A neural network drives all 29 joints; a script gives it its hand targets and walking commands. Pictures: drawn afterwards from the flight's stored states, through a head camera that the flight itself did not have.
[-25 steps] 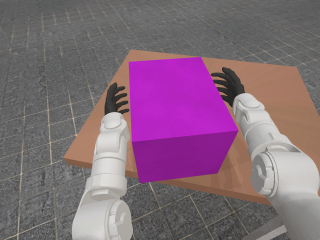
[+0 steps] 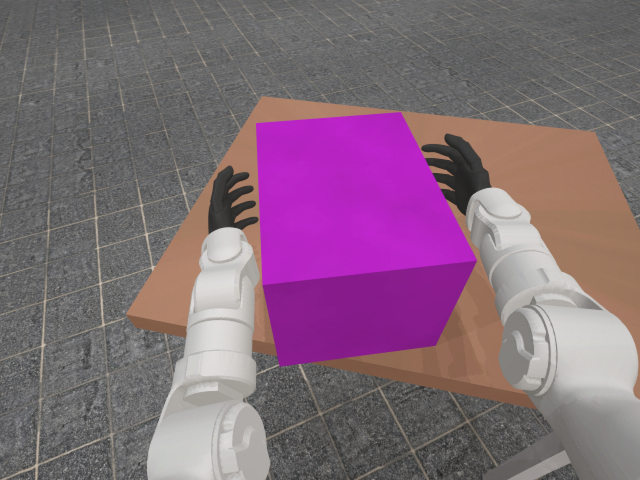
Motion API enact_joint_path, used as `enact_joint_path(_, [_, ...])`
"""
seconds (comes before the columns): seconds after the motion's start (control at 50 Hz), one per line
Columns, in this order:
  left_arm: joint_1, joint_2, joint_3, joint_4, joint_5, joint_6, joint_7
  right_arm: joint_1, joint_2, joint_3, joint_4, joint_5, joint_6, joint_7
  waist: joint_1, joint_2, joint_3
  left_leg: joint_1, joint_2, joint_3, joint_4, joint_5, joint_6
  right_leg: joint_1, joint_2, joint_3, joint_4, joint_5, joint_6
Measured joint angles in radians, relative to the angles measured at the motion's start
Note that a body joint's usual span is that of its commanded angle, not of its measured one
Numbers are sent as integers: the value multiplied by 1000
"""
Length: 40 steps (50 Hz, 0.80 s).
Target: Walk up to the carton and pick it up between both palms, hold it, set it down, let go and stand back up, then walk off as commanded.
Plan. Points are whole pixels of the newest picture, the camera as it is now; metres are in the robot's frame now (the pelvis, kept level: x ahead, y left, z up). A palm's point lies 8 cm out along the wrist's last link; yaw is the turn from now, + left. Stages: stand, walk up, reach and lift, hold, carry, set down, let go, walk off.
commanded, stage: set down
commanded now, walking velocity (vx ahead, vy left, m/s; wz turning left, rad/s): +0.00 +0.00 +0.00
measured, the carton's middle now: (343, 232) +0.44 +0.03 +0.06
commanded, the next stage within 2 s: none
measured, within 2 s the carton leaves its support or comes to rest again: neither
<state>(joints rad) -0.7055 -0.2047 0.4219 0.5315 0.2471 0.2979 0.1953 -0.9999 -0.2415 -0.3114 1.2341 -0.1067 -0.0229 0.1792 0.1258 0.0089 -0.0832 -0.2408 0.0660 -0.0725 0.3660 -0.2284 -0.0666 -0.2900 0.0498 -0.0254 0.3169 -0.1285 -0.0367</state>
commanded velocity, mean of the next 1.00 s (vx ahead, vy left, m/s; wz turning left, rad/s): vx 0.00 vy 0.00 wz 0.00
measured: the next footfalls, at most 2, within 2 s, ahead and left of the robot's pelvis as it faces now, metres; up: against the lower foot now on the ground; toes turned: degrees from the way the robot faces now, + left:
none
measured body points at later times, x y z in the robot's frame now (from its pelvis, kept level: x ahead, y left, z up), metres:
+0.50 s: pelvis +0.00 +0.00 +0.00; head +0.03 +0.00 +0.45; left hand +0.39 +0.18 +0.11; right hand +0.47 -0.13 +0.12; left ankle -0.03 +0.16 -0.75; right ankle +0.01 -0.10 -0.75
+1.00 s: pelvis +0.00 -0.01 +0.00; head +0.04 -0.01 +0.45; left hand +0.39 +0.19 +0.10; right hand +0.49 -0.15 +0.13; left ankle -0.03 +0.16 -0.74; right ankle +0.01 -0.10 -0.75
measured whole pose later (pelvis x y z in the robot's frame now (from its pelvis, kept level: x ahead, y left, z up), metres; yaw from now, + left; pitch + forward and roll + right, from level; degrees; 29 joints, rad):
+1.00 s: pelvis +0.00 -0.01 +0.00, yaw +0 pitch +12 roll -1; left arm -0.70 -0.08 0.21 0.60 0.08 0.29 0.29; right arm -1.01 -0.37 -0.07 1.21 0.21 -0.01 0.09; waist 0.18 0.01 -0.14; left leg -0.38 0.07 -0.07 0.37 -0.20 -0.08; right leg -0.43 0.05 -0.03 0.32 -0.10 -0.04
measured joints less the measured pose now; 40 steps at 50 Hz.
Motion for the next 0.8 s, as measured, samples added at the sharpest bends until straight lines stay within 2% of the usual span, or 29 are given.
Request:
enact_joint_path(0.48, [2, -1, 11, 1, 18, -32, -13, 39, 9, -21, -50, -8, -8, 22, -2, 0, 18, 0, 0, 0, -1, 0, 2, 0, 0, 0, -1, 0, 0])
enact_joint_path(0.58, [2, 28, -44, 24, 1, -30, 33, 49, 9, -18, -25, -5, -5, -2, -1, 0, 42, -15, 0, 0, -1, 3, 1, -16, 0, 0, 0, 3, 0])
enact_joint_path(0.68, [2, 68, -111, 43, -85, -45, 86, 55, -3, 41, -24, 87, -7, -54, 11, 0, 8, -90, 0, 0, -1, 14, -3, -91, 0, 0, 0, 14, -2])
enact_joint_path(0.8, [2, 87, -167, 74, -147, -67, 98, 44, -46, 152, -25, 201, -16, -95, 44, 0, -36, -135, 0, 0, -1, 20, -6, -135, 0, 0, 0, 18, -3])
